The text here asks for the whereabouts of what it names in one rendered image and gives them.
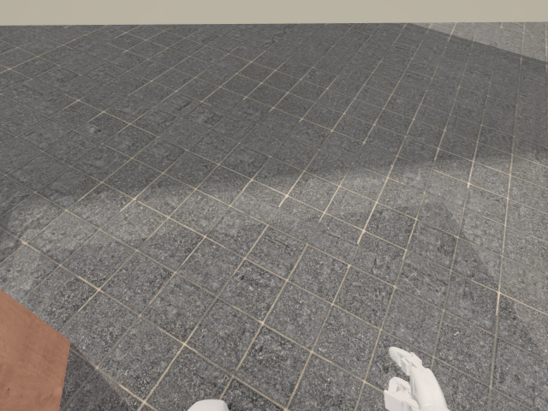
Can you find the right robot hand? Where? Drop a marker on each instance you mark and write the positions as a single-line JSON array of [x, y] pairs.
[[422, 390]]

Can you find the table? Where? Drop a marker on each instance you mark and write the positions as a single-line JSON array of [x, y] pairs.
[[33, 360]]

